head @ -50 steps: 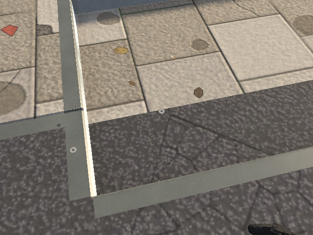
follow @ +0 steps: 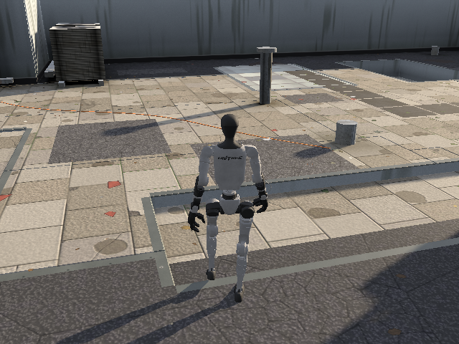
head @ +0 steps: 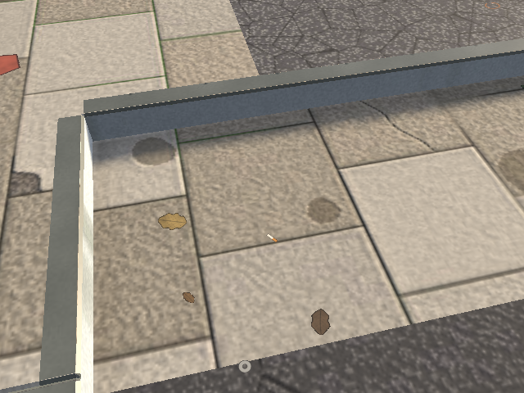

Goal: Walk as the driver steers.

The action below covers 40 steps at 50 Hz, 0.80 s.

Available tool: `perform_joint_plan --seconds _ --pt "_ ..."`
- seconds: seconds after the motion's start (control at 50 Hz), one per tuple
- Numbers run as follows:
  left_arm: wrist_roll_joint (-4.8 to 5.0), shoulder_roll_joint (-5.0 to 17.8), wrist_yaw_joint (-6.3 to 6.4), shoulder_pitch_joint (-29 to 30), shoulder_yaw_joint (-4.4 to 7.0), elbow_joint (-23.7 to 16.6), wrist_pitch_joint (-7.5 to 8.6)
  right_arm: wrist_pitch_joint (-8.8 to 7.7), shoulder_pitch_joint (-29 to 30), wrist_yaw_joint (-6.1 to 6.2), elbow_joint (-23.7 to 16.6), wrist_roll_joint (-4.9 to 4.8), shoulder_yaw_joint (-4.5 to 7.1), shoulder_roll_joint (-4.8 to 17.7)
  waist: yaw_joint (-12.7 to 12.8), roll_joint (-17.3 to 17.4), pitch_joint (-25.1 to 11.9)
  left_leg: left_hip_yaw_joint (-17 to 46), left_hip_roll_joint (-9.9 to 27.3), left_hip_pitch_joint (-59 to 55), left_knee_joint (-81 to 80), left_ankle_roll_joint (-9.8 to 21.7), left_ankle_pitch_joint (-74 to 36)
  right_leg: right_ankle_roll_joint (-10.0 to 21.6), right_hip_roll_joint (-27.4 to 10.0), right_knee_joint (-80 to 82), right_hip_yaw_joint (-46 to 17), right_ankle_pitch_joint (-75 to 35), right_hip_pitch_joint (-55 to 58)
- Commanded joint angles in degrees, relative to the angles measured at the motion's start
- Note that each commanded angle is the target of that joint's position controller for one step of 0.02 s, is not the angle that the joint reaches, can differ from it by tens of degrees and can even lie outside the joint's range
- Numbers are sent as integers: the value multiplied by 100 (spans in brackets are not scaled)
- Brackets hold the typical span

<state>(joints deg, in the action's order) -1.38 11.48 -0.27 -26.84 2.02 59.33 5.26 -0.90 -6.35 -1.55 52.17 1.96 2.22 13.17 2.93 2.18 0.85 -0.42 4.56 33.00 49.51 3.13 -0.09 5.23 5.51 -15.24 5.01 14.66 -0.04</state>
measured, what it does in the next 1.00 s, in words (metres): goes down: left foot 0.14 m lower, then right foot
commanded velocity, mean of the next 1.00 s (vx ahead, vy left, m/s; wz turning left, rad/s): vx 0.50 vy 0.00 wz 0.00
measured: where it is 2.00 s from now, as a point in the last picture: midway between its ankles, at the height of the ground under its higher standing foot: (256, 254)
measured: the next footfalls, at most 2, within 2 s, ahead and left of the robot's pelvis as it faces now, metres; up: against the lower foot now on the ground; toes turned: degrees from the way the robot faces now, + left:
left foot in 0.34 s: +0.38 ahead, +0.21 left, -0.14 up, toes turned +5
right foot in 0.80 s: +0.60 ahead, +0.01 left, -0.14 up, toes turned -5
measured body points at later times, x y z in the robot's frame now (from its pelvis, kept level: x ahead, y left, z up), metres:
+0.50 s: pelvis +0.30 +0.11 -0.15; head +0.34 +0.13 +0.30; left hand +0.30 +0.37 -0.31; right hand +0.34 -0.13 -0.29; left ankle +0.34 +0.20 -0.88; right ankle +0.22 -0.01 -0.68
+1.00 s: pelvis +0.56 +0.08 -0.14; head +0.58 +0.06 +0.31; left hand +0.59 +0.34 -0.27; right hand +0.60 -0.17 -0.29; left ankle +0.57 +0.22 -0.80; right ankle +0.56 +0.01 -0.88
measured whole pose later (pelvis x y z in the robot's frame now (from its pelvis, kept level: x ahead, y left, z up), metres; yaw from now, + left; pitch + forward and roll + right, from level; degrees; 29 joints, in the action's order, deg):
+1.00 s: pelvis +0.56 +0.08 -0.14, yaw -1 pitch +0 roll +0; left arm -0.8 11.7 -0.4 -17.1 3.0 57.5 4.5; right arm -2.4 -15.4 -1.4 56.0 2.1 3.6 12.5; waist -0.3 1.9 2.1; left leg -0.8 3.5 28.8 60.5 3.7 16.1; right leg 4.7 2.1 -20.8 5.8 11.4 -9.4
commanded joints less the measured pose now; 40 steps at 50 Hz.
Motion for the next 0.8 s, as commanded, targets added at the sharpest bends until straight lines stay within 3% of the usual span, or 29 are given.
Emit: perform_joint_plan --seconds 0.02,0.08,0.1,0.12,0.16,0.2,0.24,0.28,0.3,0.32,0.34,0.36,0.38,0.4,0.42,0.44,0.46,0.48,0.5,0.52,0.54,0.58,0.62,0.66,0.7,0.74,0.76,0.78,0.8 --pt "-77 759 133 -955 152 116 76 -130 856 26 -560 5 203 633 207 -566 688 657 252 2085 -77 22 -100 956 -2109 10 -1614 -1996 1381" --pt "-91 916 254 -1120 251 131 134 -263 1155 2 -752 -49 285 697 307 -350 819 995 210 2987 -211 -94 373 1029 -2300 -147 -1808 -1876 2043" --pt "-65 848 264 -681 224 -8 169 -277 1206 -51 -828 -78 255 586 133 -170 909 707 226 2189 -1018 -153 -259 941 -1916 -73 -1437 -1265 1105" --pt "-81 764 274 -409 201 -29 241 -270 1262 -108 -875 -34 236 527 54 -281 991 569 295 1496 -1348 -125 -1195 797 -1802 -225 -1261 -993 428" --pt "-13 565 229 -261 122 -74 276 -230 1232 -267 -880 -49 158 228 180 -195 814 221 230 114 -1938 11 -2327 620 -1558 -363 -1014 -227 -614" --pt "-49 634 246 -279 108 -109 259 -216 1300 -291 -873 -81 124 231 334 -198 864 74 164 -242 -2216 54 -2497 509 -1457 -737 -948 -201 -781" --pt "-139 631 325 -541 87 -68 204 -279 1436 -294 -863 -42 99 282 593 -84 959 75 208 -238 -2803 21 -2641 389 -1367 -1236 -913 -205 -387" --pt "-198 692 399 -697 78 3 60 -358 1028 -187 -645 -36 121 457 543 -187 774 157 335 -529 -3347 40 -2735 352 -1299 -2155 -909 -514 134" --pt "-200 754 392 -655 90 19 -6 -347 225 -102 -315 -35 186 622 259 -206 441 -28 225 -1190 -3351 46 -2538 367 -1267 -3073 -895 -1232 205" --pt "-122 839 357 -545 127 14 -64 -368 -1087 -20 187 67 272 815 -285 60 -188 -430 -19 -2639 -3423 59 -2590 287 -1030 -4645 -673 -1724 -186" --pt "58 792 329 -635 157 125 -83 -383 -2193 -16 551 227 378 1131 -824 402 -734 -573 130 -4335 -3042 49 -2988 149 -661 -6593 -414 -493 -1341" --pt "357 292 327 -1824 159 325 -76 -428 -2663 -93 632 243 438 1451 -374 1821 -1824 474 1409 -6933 -525 454 -6515 -239 -173 -9537 -429 4072 -3744" --pt "528 556 393 -1465 146 156 32 -362 -3014 -173 485 -45 457 1413 -925 1155 -2775 1440 2092 -7402 -349 874 -6193 -110 -252 -10133 -1174 3547 -4730" --pt "468 705 394 -670 168 -172 42 -276 -2724 -142 381 -53 486 1503 -993 771 -2746 2220 2409 -6921 -1488 1257 -2828 -137 -508 -10158 -896 2831 -5553" --pt "241 593 329 74 132 -320 -24 -195 -1973 52 248 8 395 1172 -798 231 -1804 2415 2087 -5301 -2700 1142 174 -189 -720 -9402 -447 1738 -5562" --pt "17 527 226 498 106 -446 -127 -207 -1769 192 266 -11 316 925 -691 359 -1161 2477 2071 -4193 -2995 1385 595 -200 -852 -9268 -403 1445 -5432" --pt "-203 418 127 566 81 -458 -236 -264 -1685 228 294 -54 241 722 -536 217 -763 2414 1992 -3150 -3094 1451 521 -122 -1008 -9122 -549 1340 -5045" --pt "-236 279 42 528 51 -459 -345 -353 -1503 187 232 -66 162 590 -230 -69 -418 2086 1850 -2138 -3329 1336 947 -80 -1212 -8235 -706 1118 -4560" --pt "-141 225 -16 830 49 -584 -388 -447 -1143 153 268 -53 113 469 -19 -23 93 1678 1477 -1442 -3658 1055 1116 -104 -1311 -7167 -794 325 -4415" --pt "-153 209 -65 1079 33 -721 -386 -538 -969 156 292 -67 128 561 118 182 401 1366 1219 -957 -3832 962 552 -218 -1350 -6174 -816 -226 -4158" --pt "-158 162 -119 1193 -1 -799 -374 -573 -1050 147 327 -102 134 577 144 204 396 870 858 -662 -4009 936 195 -295 -1285 -5092 -595 -777 -3630" --pt "-117 56 -163 1222 -88 -747 -320 -584 -1101 128 345 -145 106 454 153 478 188 239 613 -786 -3932 884 -719 -293 -1175 -3673 -419 -1495 -2757" --pt "14 87 -184 1593 -129 -842 -299 -551 -1413 114 390 -217 117 482 -22 384 91 222 708 -1317 -4049 859 -875 -240 -1056 -2913 -280 -1814 -2462" --pt "29 211 -171 2193 -111 -1023 -305 -488 -1845 116 508 -240 116 493 -250 145 306 335 847 -1985 -4124 841 -377 -173 -1042 -2463 -221 -1640 -2720" --pt "-13 308 -167 2585 -63 -1158 -291 -429 -2195 124 626 -152 143 550 -413 -19 563 419 961 -2531 -4005 851 -66 -106 -997 -2139 -157 -1150 -2958" --pt "-49 330 -163 2719 -21 -1235 -243 -375 -2357 138 686 -69 186 621 -491 55 598 470 1033 -2990 -3704 833 -229 -13 -892 -1877 -77 -536 -2937" --pt "-58 329 -152 2560 5 -1199 -197 -354 -2366 147 708 -43 205 658 -424 62 531 446 1023 -3098 -3399 789 -491 33 -782 -1668 -8 -249 -2638" --pt "-75 351 -127 2052 54 -1026 -128 -334 -2284 150 707 -40 204 668 -171 -56 334 273 857 -3021 -2741 708 -1123 92 -590 -1289 101 -258 -1895" --pt "-141 579 -73 1057 161 -680 -29 -333 -2228 152 663 -54 162 529 179 -323 -224 -53 520 -2559 -1515 572 -1426 277 -719 -1165 -215 -321 -546"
